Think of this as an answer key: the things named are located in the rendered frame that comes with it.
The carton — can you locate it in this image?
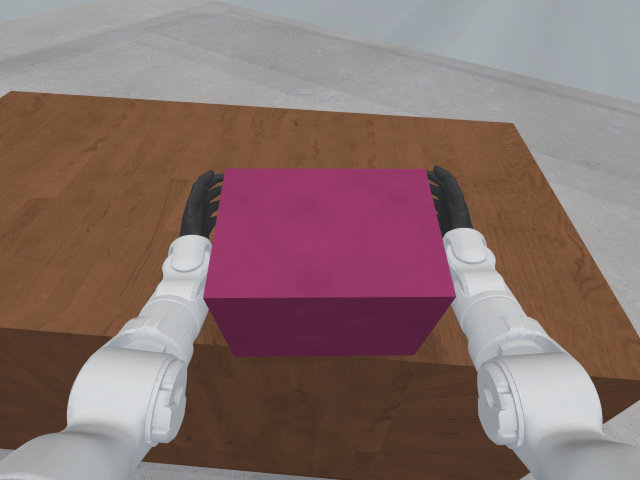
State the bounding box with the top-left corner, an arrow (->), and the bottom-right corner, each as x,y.
203,168 -> 456,357

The robot right forearm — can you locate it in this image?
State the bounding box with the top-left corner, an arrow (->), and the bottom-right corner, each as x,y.
443,228 -> 603,430

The pedestal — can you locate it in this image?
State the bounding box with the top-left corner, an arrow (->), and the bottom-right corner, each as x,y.
0,91 -> 640,480

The robot left forearm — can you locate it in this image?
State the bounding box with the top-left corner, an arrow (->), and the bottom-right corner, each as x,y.
67,235 -> 212,425

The robot left hand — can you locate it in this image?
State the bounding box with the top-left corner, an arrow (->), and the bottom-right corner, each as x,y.
179,170 -> 224,239

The robot right hand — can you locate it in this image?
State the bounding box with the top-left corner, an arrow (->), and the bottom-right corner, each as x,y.
426,165 -> 473,238

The right robot upper arm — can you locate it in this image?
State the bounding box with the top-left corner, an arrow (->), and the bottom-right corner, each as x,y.
477,352 -> 640,480

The left robot upper arm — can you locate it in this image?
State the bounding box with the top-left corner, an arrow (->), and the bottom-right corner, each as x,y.
0,346 -> 187,480

